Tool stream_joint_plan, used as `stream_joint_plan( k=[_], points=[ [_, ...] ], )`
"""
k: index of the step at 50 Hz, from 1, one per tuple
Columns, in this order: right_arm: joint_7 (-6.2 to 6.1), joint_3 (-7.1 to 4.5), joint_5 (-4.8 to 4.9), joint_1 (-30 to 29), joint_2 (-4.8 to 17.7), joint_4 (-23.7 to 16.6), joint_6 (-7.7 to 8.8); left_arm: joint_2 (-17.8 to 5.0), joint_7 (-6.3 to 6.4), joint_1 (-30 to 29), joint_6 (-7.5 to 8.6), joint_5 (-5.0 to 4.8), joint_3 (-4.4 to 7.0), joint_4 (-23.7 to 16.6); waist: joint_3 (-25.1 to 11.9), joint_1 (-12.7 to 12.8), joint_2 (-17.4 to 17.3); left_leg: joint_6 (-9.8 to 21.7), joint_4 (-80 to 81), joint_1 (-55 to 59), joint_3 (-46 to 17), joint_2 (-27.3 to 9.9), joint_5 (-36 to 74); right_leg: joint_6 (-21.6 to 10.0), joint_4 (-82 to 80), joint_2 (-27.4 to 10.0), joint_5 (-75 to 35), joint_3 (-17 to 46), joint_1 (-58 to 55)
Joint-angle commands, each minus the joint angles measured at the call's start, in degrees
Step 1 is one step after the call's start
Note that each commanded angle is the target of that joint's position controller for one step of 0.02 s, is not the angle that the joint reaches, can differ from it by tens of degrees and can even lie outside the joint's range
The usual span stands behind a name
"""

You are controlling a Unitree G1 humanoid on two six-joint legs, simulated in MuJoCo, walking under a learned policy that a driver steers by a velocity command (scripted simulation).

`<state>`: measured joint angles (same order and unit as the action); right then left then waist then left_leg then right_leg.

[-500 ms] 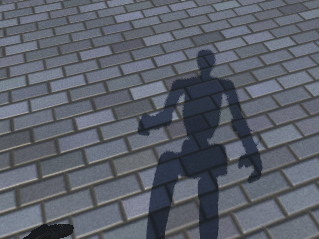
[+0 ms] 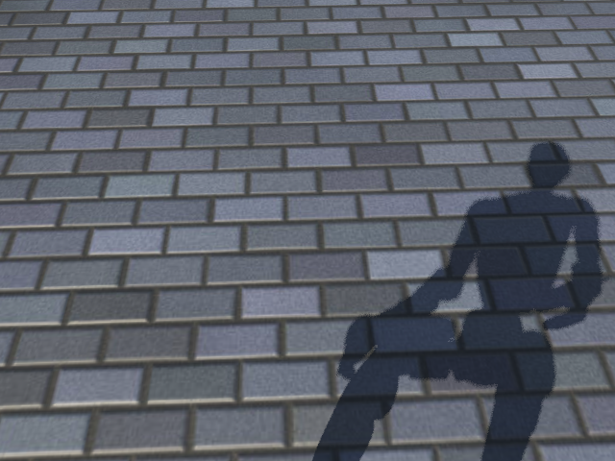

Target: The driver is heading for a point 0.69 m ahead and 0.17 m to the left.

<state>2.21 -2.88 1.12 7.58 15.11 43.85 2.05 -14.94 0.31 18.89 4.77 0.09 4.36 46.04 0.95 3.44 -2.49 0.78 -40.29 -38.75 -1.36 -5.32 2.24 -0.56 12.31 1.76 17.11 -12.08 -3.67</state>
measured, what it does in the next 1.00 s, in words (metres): walks ahead, turning left: left foot, then right foot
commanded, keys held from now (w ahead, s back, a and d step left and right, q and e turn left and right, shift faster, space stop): w+q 0.36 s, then q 0.34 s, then no key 0.30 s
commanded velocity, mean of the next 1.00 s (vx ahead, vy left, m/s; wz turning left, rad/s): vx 0.29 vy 0.00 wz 0.49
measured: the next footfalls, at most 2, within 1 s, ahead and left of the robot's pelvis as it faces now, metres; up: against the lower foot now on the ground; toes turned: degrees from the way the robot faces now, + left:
left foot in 0.12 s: +0.24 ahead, +0.13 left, +0.00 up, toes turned +6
right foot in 0.58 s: +0.54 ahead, +0.01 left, +0.00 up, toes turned +29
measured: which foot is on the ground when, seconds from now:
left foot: up 0.00-0.10, down 0.12-0.58, up 0.60-0.96, down 0.98-1.00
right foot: down 0.00-0.10, up 0.12-0.56, down 0.58-1.00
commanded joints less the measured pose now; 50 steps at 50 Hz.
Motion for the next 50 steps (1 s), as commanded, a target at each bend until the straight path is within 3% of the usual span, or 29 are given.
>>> stream_joint_plan(
  k=[1, 3, 4, 5, 6, 7, 8, 9, 10, 11, 12, 15, 20, 24, 27, 28, 29, 30, 31, 32, 33, 34, 36, 40, 44, 47, 48, 49, 50],
  points=[
    [1.14, -0.56, -0.02, -7.0, 3.4, -6.7, 0.72, -9.8, 0.53, -0.2, -0.42, -0.95, 2.69, -1.9, 4.8, 0.2, 5.0, 2.3, 3.4, -2.2, 2.1, 0.3, -4.1, -7.7, -1.2, -18.5, -28.5, 2.8, -0.8],
    [1.52, -1.39, -0.02, -5.0, 4.9, -7.5, 0.48, -11.5, 0.97, -1.2, -1.31, -1.18, 3.13, -1.8, 1.9, -1.9, 6.9, 4.5, 3.6, 3.6, 5.7, 3.7, -10.2, -6.3, 5.8, -18.5, -46.9, 1.3, -2.8],
    [1.49, -2.27, 0.05, -0.9, 6.4, -6.9, 0.28, -12.3, 1.22, -1.8, -1.83, -1.29, 3.28, -2.0, -1.1, -4.5, 7.8, 5.8, 3.4, 9.5, 7.5, 6.1, -13.0, -5.5, 12.6, -17.9, -55.7, 0.5, -2.7],
    [1.12, -3.77, 0.22, 7.1, 8.8, -5.1, 0.2, -12.5, 1.43, -2.8, -2.27, -1.52, 3.14, -2.2, -5.3, -9.2, 7.0, 7.7, 6.5, 20.9, 8.4, 8.9, -11.3, -3.9, 23.7, -15.9, -58.0, -1.1, 0.6],
    [0.09, -5.78, 0.28, 16.5, 13.2, -3.0, -0.21, -11.2, 1.77, -2.2, -1.97, -0.94, 2.46, -2.9, -10.5, -13.3, 3.1, 10.5, 8.3, 38.3, 1.1, 6.5, -8.9, -1.2, 39.7, -13.5, -45.0, -1.2, 12.8],
    [-0.56, -6.84, 0.82, 16.4, 19.9, -3.0, 0.08, -2.2, 0.83, 3.8, -0.58, 1.48, -0.4, -6.0, -14.9, -6.5, -13.3, 21.6, 12.2, 58.4, -31.1, -9.2, -15.0, 3.1, 61.7, -1.8, 10.7, 2.5, 39.8],
    [-0.39, -5.6, 0.25, 18.2, 16.3, -4.9, 0.89, -5.4, -0.03, -0.7, 1.88, -0.65, -0.47, -6.6, -24.1, -10.1, -8.0, 25.5, 22.2, 63.7, -48.8, -14.1, -23.8, 2.5, 69.8, 1.3, 17.6, 16.8, 47.3],
    [-0.43, -4.67, -0.31, 16.4, 12.6, -4.6, 1.49, -8.6, -0.58, -6.8, 3.16, -2.92, 0.36, -8.2, -16.3, -11.4, -4.5, 21.7, 23.5, 59.3, -40.4, -12.4, -21.2, 0.9, 69.1, -2.1, 12.3, 18.4, 52.2],
    [-0.55, -4.13, 0.06, 12.8, 10.8, -5.0, 1.84, -8.1, -0.36, -8.3, 3.83, -2.4, 0.0, -8.7, -11.0, -9.1, -0.2, 19.3, 23.1, 51.1, -33.3, -10.0, -16.5, -0.2, 63.9, -4.9, 7.1, 18.1, 50.9],
    [-0.66, -3.51, 0.09, 8.7, 8.9, -5.8, 1.85, -8.2, 0.09, -8.9, 3.91, -0.64, 0.25, -8.3, -7.1, -6.6, 2.3, 17.7, 23.4, 42.4, -27.7, -7.9, -9.7, 0.0, 58.5, -6.7, 4.5, 17.7, 47.2],
    [-0.94, -2.91, -0.6, 6.3, 7.5, -6.8, 1.89, -8.9, 0.18, -8.1, 3.39, 0.18, 0.77, -8.1, -5.7, -4.5, 1.6, 17.2, 24.6, 36.4, -24.1, -6.3, -3.8, 0.3, 55.6, -7.8, 2.7, 18.0, 42.7],
    [-1.58, -3.09, -0.61, 5.6, 8.5, -7.3, 2.07, -7.1, 0.09, -6.8, 1.45, 0.82, 0.6, -8.1, -3.6, -2.4, 1.3, 17.3, 26.9, 28.1, -19.1, -4.5, 4.2, 2.5, 48.3, -7.8, 0.5, 16.3, 38.8],
    [-3.14, -3.81, 0.02, 8.5, 10.7, -5.7, 1.13, -3.9, -0.08, -17.0, 1.04, 1.06, -0.78, -10.7, -0.6, -5.5, -1.1, 12.4, 24.7, 21.5, -11.4, 1.9, 8.1, 4.6, 26.5, -3.1, -17.6, 13.9, 33.8],
    [-3.92, -4.01, 0.45, 12.0, 10.5, -4.4, -0.75, -5.5, -0.88, -20.5, 1.31, 0.24, -0.17, -11.8, -3.1, -6.9, -3.3, 9.2, 18.4, 25.3, -15.9, 1.6, 7.0, 4.0, 17.9, 0.8, -21.2, 15.2, 29.2],
    [-4.56, -3.96, 0.22, 8.9, 9.5, -6.1, -1.55, -7.6, -1.09, -16.2, 1.81, 0.47, 0.96, -10.9, -4.9, -3.7, -5.0, 6.9, 10.1, 29.7, -21.0, 1.3, 7.0, 1.5, 13.3, 0.4, -18.7, 16.7, 25.3],
    [-4.5, -3.63, 0.21, 7.2, 8.4, -7.2, -1.49, -8.5, -0.81, -12.7, 2.17, 1.09, 1.33, -10.2, -7.0, -1.5, -4.2, 4.9, 4.2, 28.7, -19.9, 4.0, 6.8, -0.2, 9.7, -1.4, -24.9, 16.3, 18.9],
    [-4.38, -2.5, -0.75, 7.3, 5.0, -9.0, -1.22, -11.6, -0.3, -7.3, 2.24, 2.27, 1.9, -10.1, -14.6, 0.1, 2.2, 2.1, -9.9, 22.0, -16.0, 7.7, -6.5, -4.1, 12.9, -11.8, -40.8, 24.3, 4.4],
    [-4.05, -1.63, -0.95, 20.9, 1.8, -7.7, -1.04, -12.4, -0.13, -6.0, 1.32, 3.15, 1.55, -10.4, -22.2, -5.5, 17.2, -1.3, -26.1, 8.0, -12.3, 15.4, -47.9, -15.0, 16.5, -27.5, -60.6, 41.8, -11.9],
    [-3.68, -2.47, 0.13, 24.3, 8.9, -6.7, -1.32, -11.6, -0.37, -6.3, 0.15, 0.76, 1.96, -9.9, -25.0, -5.5, 17.9, -2.8, -34.5, 3.2, -10.8, 9.9, -43.3, -18.1, 13.7, -30.8, -41.4, 50.3, -10.7],
    [-3.99, -3.66, 0.64, 17.2, 12.3, -6.7, -2.37, -7.4, 0.12, -8.9, -0.69, 0.55, 0.93, -11.6, -17.9, -3.1, 11.6, -4.5, -37.5, 0.4, -8.7, 7.6, -37.6, -15.5, 11.3, -25.6, -29.3, 42.6, -4.9],
    [-4.43, -3.97, 0.53, 12.2, 12.8, -7.7, -3.58, -5.5, 0.49, -11.5, -1.7, 0.86, 0.09, -11.7, -12.9, -2.7, 7.8, -5.2, -36.5, -0.2, -6.3, 6.1, -33.3, -12.9, 9.6, -21.9, -22.2, 35.6, 1.7],
    [-4.76, -4.18, 0.2, 10.2, 12.3, -8.3, -4.72, -4.9, 0.67, -13.6, -2.4, 0.98, -0.39, -11.8, -8.8, -3.2, 7.2, -5.7, -35.4, 1.0, -5.6, 4.8, -31.3, -12.1, 7.7, -19.2, -19.1, 31.1, 8.4],
    [-4.7, -3.33, 0.12, 10.6, 8.2, -9.1, -5.67, -6.6, 0.92, -15.1, -2.83, 1.69, 0.03, -10.7, -4.6, -4.7, 10.0, -5.5, -29.5, 7.2, -2.8, 4.3, -28.7, -11.3, 4.0, -15.1, -17.8, 23.9, 18.4],
    [-4.48, -1.89, -1.06, 9.5, 4.8, -9.5, -4.75, -7.6, 0.74, -14.9, -2.78, 1.04, 0.46, -8.6, -8.3, -4.5, 9.6, -4.9, -16.1, 13.2, -1.5, 3.6, -26.8, -14.0, 4.5, -16.3, -28.4, 19.5, 16.7],
    [-3.47, -1.54, -1.02, 6.9, 5.7, -9.8, -4.76, -9.1, 0.3, -14.4, -3.84, 0.01, 0.71, -7.1, -8.6, -3.3, 10.5, -3.4, -4.3, 19.5, 0.0, 3.7, -22.4, -13.9, 4.2, -17.1, -20.5, 19.0, 16.8],
    [-2.76, -1.58, -1.45, 8.5, 5.4, -8.5, -4.62, -8.4, -0.09, -14.5, -4.41, -0.96, 0.03, -5.5, -6.8, -5.3, 9.7, -0.6, 11.2, 28.5, 2.3, 5.5, -14.4, -10.7, 7.3, -15.1, -11.2, 17.8, 20.2],
    [-2.79, -1.66, -1.94, 8.1, 6.3, -8.8, -4.54, -6.6, -0.3, -11.9, -4.31, -1.06, -0.64, -4.1, -6.1, -5.2, 8.2, 1.1, 16.6, 32.6, 0.0, 4.4, -11.1, -6.9, 8.9, -13.4, -6.6, 16.8, 23.0],
    [-3.29, -2.12, -2.67, 7.9, 10.1, -9.9, -4.52, -3.8, -0.77, -10.2, -3.99, 0.31, -1.64, -4.2, -7.1, -3.3, -0.8, 4.3, 20.2, 36.3, -11.6, -5.1, -4.1, -1.8, 17.3, -8.9, 0.5, 12.2, 26.9],
    [-3.31, -1.9, -3.22, 3.3, 11.0, -10.5, -4.51, -2.0, -0.62, -9.1, -3.75, 1.08, -2.04, -4.8, -5.1, -0.4, -11.3, 10.6, 22.6, 26.6, -18.1, -11.3, -9.4, 1.7, 18.5, -3.8, 7.0, 8.7, 25.8]
  ],
)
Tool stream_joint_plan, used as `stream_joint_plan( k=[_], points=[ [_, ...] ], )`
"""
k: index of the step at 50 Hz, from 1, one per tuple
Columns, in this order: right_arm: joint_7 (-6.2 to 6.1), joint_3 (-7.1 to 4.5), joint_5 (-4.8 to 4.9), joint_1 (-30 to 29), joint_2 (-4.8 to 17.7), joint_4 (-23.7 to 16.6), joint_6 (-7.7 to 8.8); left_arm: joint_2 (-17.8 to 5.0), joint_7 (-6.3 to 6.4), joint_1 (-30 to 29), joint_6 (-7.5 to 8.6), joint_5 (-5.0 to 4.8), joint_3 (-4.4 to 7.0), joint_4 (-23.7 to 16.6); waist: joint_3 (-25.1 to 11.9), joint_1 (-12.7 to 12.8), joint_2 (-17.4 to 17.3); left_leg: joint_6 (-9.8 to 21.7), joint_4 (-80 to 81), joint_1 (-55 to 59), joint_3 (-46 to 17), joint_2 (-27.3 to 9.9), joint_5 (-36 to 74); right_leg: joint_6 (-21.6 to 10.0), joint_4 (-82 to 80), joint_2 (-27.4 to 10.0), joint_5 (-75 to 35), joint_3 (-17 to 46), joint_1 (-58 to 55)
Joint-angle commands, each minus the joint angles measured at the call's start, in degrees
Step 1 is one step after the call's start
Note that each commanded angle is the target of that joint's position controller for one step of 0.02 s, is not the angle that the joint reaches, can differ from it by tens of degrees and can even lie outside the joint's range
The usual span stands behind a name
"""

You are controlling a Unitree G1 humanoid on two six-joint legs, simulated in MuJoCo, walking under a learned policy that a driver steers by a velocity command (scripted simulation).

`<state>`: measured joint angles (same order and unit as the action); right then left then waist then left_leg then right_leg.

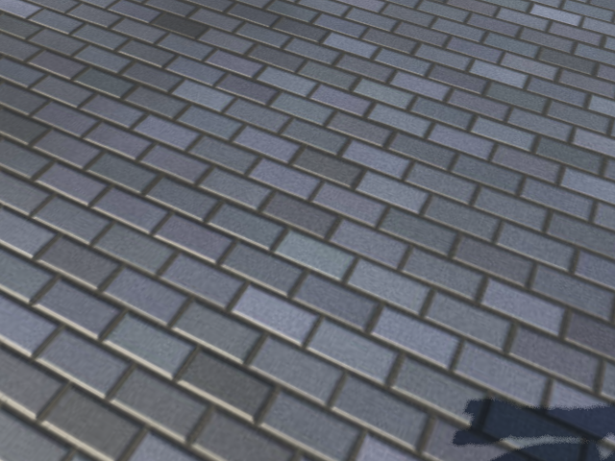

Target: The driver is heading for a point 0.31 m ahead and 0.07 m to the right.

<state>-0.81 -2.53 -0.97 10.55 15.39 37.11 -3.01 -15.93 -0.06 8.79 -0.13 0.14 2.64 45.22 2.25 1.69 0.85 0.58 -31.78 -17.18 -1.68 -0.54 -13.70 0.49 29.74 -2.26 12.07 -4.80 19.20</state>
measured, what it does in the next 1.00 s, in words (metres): walks ahead, turning right: left foot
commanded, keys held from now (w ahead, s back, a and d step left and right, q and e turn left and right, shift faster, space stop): no key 0.16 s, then e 0.36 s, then w+e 0.24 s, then no key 0.24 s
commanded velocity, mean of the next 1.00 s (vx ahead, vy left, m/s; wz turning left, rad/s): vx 0.10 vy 0.00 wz -0.27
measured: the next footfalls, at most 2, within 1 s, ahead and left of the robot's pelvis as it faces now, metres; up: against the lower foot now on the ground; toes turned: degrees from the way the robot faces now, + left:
left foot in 0.92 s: +0.23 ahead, +0.08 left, +0.00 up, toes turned -22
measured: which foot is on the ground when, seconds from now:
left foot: down 0.00-0.50, up 0.52-0.90, down 0.92-1.00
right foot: down 0.00-0.92, up 0.94-1.00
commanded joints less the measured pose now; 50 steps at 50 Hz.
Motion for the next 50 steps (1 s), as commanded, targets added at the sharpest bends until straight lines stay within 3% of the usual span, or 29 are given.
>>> stream_joint_plan(
  k=[1, 2, 4, 6, 7, 8, 11, 15, 20, 22, 23, 24, 25, 26, 27, 28, 29, 30, 32, 35, 38, 41, 44, 45, 46, 47, 48, 49, 50],
  points=[
    [-0.01, -1.49, -1.16, -3.0, 7.4, -4.8, 1.27, -4.4, 0.14, -1.4, 0.95, 1.36, 0.31, -3.5, -4.5, -0.4, -11.7, 11.2, 15.3, 0.3, -16.0, -13.6, 0.0, 1.7, 2.9, -0.4, 9.6, 3.6, -1.6],
    [0.2, -0.85, -1.29, -4.0, 5.6, -4.1, 1.98, -4.2, 0.11, -1.9, 0.91, 1.25, 0.39, -3.2, -3.9, 0.3, -11.3, 8.5, 14.6, 0.2, -13.1, -10.6, -3.6, 1.5, 0.1, 0.0, 4.9, 3.6, -2.8],
    [0.44, -0.89, -0.75, -3.4, 5.8, -3.0, 3.02, -4.9, 0.4, -1.2, 0.68, 1.82, 0.43, -1.7, -3.6, -0.2, -10.5, 5.0, 13.0, 1.1, -10.1, -7.4, -3.9, 2.0, -3.4, -0.7, -2.4, 4.5, -5.4],
    [0.45, -0.41, -0.66, -1.7, 4.8, -2.0, 3.23, -5.4, 0.1, 0.1, 0.74, 1.25, 0.32, -0.8, -2.9, 0.0, -8.1, 3.7, 12.4, 0.3, -9.1, -6.1, -3.5, 1.7, -4.9, -1.7, -4.4, 5.3, -7.5],
    [0.52, -0.28, -0.67, -0.7, 4.4, -1.9, 3.1, -6.2, -0.02, 0.2, 0.87, 0.92, 0.52, 0.1, -2.0, -0.7, -5.0, 3.2, 12.1, 0.5, -8.3, -5.2, -3.8, 1.2, -5.0, -1.7, -3.1, 5.1, -6.8],
    [0.54, -0.28, -0.72, -0.4, 4.7, -1.5, 3.1, -5.6, -0.08, -0.2, 1.0, 0.82, 0.42, 0.5, -1.7, -0.8, -3.7, 2.9, 11.2, 1.3, -7.8, -4.7, -2.7, 0.9, -5.3, -1.6, -3.1, 5.1, -6.5],
    [-0.09, -0.84, -0.69, -0.4, 5.5, -1.1, 3.1, -5.3, -0.1, -0.5, 1.16, 0.29, 0.24, 2.0, -2.0, -1.4, -2.1, 2.5, 9.2, 5.3, -5.0, -3.6, 2.6, 0.7, -5.4, -1.7, -5.5, 6.1, -3.8],
    [-1.51, -2.57, 0.04, 1.1, 8.3, -1.0, 2.03, -6.6, 0.28, -1.8, 0.9, -0.72, 0.89, 1.1, -3.4, -2.1, -3.9, 5.7, 8.8, 9.1, -6.0, -7.6, 11.4, 0.5, 1.8, -0.1, -5.7, 5.5, 1.7],
    [-2.53, -3.59, 0.7, -1.0, 8.3, -1.7, 1.88, -5.7, -0.35, 0.2, -0.64, -0.66, 1.6, -0.1, -4.2, -1.2, -8.7, 11.4, 7.9, 7.6, -9.2, -16.6, 20.0, -0.5, 14.6, -0.3, 10.0, 4.3, 5.8],
    [-2.78, -3.85, 1.26, -3.4, 8.6, -2.0, 2.16, -5.2, -0.83, 1.0, -0.97, -0.94, 1.78, -0.3, -3.9, -0.3, -7.9, 10.4, 5.6, 6.0, -7.0, -16.8, 22.3, -1.8, 11.9, -0.1, 10.0, 3.1, 3.9],
    [-2.89, -4.05, 1.61, -3.6, 8.8, -1.7, 2.14, -5.5, -0.99, 1.8, -0.96, -0.82, 1.97, -0.2, -4.1, 0.3, -6.9, 8.4, 3.1, 4.6, -4.5, -15.2, 20.7, -2.7, 7.3, 0.4, 3.9, 2.9, 0.9],
    [-2.9, -4.17, 1.55, -1.8, 8.5, -1.0, 2.19, -7.6, -0.9, 2.3, -0.89, -0.55, 2.61, -0.5, -4.1, -0.1, -3.2, 5.0, -1.7, 2.5, -0.7, -11.7, 14.7, -4.3, 1.3, -0.2, -7.3, 6.1, -2.4],
    [-2.88, -3.78, 0.31, -0.5, 6.4, -2.6, 2.37, -14.7, -0.26, 2.5, -0.82, -0.19, 4.53, -1.0, -4.4, -2.6, 11.3, -1.2, -14.2, -5.8, 8.1, -2.6, 3.5, -10.4, -4.7, -9.0, -21.5, 23.0, -6.9],
    [-3.17, -3.12, -0.09, -7.0, 5.3, -4.2, 2.34, -14.6, -0.28, 7.4, -0.41, 0.89, 4.37, -0.9, -6.1, 3.3, 16.3, -3.7, -28.0, -16.5, 4.0, 4.7, -24.0, -20.0, -10.8, -17.0, -29.3, 37.2, -14.2],
    [-2.76, -3.26, 0.61, -5.0, 5.5, -3.9, 2.67, -13.4, -0.26, 9.7, 0.76, 1.03, 3.72, -0.7, -10.6, 3.0, 9.4, -3.1, -36.3, -19.1, -2.7, 2.8, -27.0, -21.2, -11.4, -17.7, -19.2, 37.3, -18.3],
    [-2.13, -3.4, 1.5, -3.4, 5.8, -3.0, 3.0, -12.7, -0.18, 8.1, 1.64, -0.16, 3.8, -1.1, -10.4, 1.5, 5.1, -2.3, -37.6, -21.6, -3.9, 1.1, -22.4, -18.8, -11.6, -15.0, -3.3, 34.6, -19.0],
    [-1.79, -3.77, 1.56, -3.6, 6.8, -2.7, 3.46, -11.7, -0.01, 6.0, 1.91, -1.41, 3.58, -1.6, -7.7, 0.8, 2.9, -1.7, -33.7, -24.2, -3.9, -0.7, -16.8, -16.0, -13.5, -13.1, 11.2, 33.2, -17.7],
    [-1.78, -4.2, 1.22, -5.0, 8.0, -2.6, 3.83, -10.0, 0.51, 4.0, 1.84, -1.86, 2.97, -2.3, -5.5, 0.7, 3.7, -1.5, -29.7, -24.3, -3.8, -1.9, -12.1, -14.2, -15.8, -12.0, 18.7, 32.6, -16.1],
    [-1.18, -4.03, 0.98, -6.1, 6.8, -2.7, 5.04, -9.7, 1.37, 3.9, 1.3, -1.22, 2.72, -2.9, -3.5, 0.6, 6.2, -2.4, -24.4, -20.9, -2.3, -0.8, -7.0, -13.4, -18.6, -9.3, 19.2, 30.9, -12.8],
    [-0.41, -3.54, 1.21, -6.3, 5.2, -2.1, 6.92, -10.4, 2.02, 5.1, 1.59, -1.04, 3.15, -3.5, -3.6, 0.9, 6.0, -3.3, -14.1, -16.4, -1.6, 0.5, -2.7, -13.3, -18.4, -7.3, 13.0, 27.4, -11.8],
    [0.24, -3.08, 1.67, -7.3, 4.5, -2.2, 7.99, -11.4, 1.85, 5.6, 1.58, -1.38, 3.7, -4.2, -3.1, 1.3, 7.4, -3.8, -5.8, -11.6, -1.2, 1.6, -1.7, -13.5, -17.5, -6.6, 13.1, 27.4, -8.5],
    [0.57, -3.02, 1.83, -7.2, 5.1, -2.0, 8.47, -10.6, 1.43, 6.1, 0.82, -1.05, 3.59, -4.4, -2.8, 1.6, 7.8, -3.5, -0.8, -6.2, -0.2, 2.2, 0.5, -13.0, -14.3, -6.1, 6.7, 26.9, -6.1],
    [0.67, -3.14, 1.05, -3.0, 5.2, -1.2, 8.81, -8.2, 1.34, 4.4, 0.09, -0.98, 2.71, -5.0, -4.7, -1.9, 7.1, -1.7, 7.3, 4.1, 0.7, 2.0, 7.8, -9.7, -8.0, -3.9, -0.1, 26.8, -3.3],
    [0.4, -3.26, 0.35, -1.2, 6.0, -1.2, 8.82, -5.8, 1.41, 4.3, 0.2, -0.58, 1.91, -5.3, -6.0, -2.8, 5.8, -0.3, 9.2, 9.0, -1.5, -1.4, 10.0, -7.3, -4.4, -2.0, 1.4, 25.7, -1.5],
    [-0.03, -3.48, -0.86, 1.3, 8.9, -1.6, 8.66, -1.8, 1.47, 5.3, 0.45, 0.46, 0.66, -5.7, -8.8, -2.5, -3.0, 2.7, 11.4, 14.9, -11.3, -11.3, 17.4, -3.8, 6.2, 2.7, 9.6, 20.3, 2.1],
    [-0.03, -4.18, -1.77, 2.0, 12.8, -0.9, 7.57, -1.6, 1.78, 8.5, 0.73, -0.03, 0.6, -7.2, -8.7, 0.2, -15.1, 11.4, 13.3, 17.0, -24.4, -19.8, 18.2, -0.8, 14.5, 7.8, 22.8, 13.4, 11.1],
    [0.22, -3.42, -0.6, 2.1, 9.0, -0.4, 7.31, -5.9, 2.06, 7.8, 0.66, 0.04, 1.55, -7.0, -7.5, -1.1, -14.1, 15.4, 15.0, 15.4, -29.7, -21.9, 11.0, 1.4, 22.1, 4.2, 25.3, 13.4, 14.1],
    [0.36, -2.63, 0.07, 1.4, 6.8, -0.3, 7.3, -8.8, 2.15, 6.1, 0.32, -0.27, 2.52, -6.4, -5.3, -1.9, -10.6, 14.5, 14.8, 14.4, -26.3, -19.4, 9.0, 2.3, 27.0, 3.4, 23.1, 13.7, 15.7],
    [0.5, -2.27, 0.11, 0.0, 6.4, -0.1, 7.2, -8.1, 2.28, 6.3, -0.24, -0.22, 2.71, -5.5, -5.1, -1.2, -8.8, 12.5, 14.5, 13.3, -21.8, -16.8, 9.5, 3.1, 28.2, 2.6, 20.8, 13.5, 15.4]
  ],
)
